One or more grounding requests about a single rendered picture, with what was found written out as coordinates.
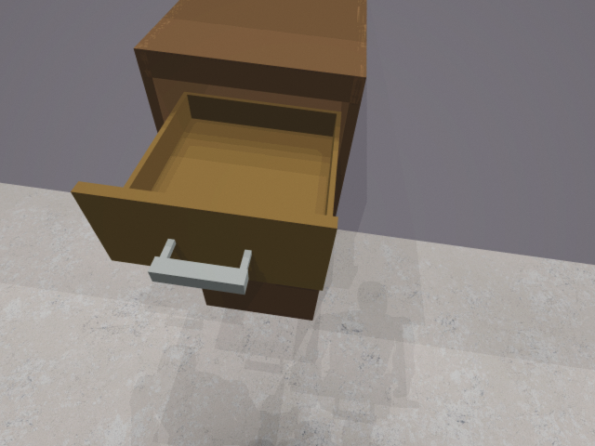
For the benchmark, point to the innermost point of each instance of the cabinet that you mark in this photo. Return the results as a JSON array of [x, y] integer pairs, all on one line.
[[306, 53]]

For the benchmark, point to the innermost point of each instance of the handle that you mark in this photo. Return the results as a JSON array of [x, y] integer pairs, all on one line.
[[199, 275]]

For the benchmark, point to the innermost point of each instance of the drawer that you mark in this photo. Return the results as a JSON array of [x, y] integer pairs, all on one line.
[[225, 175]]

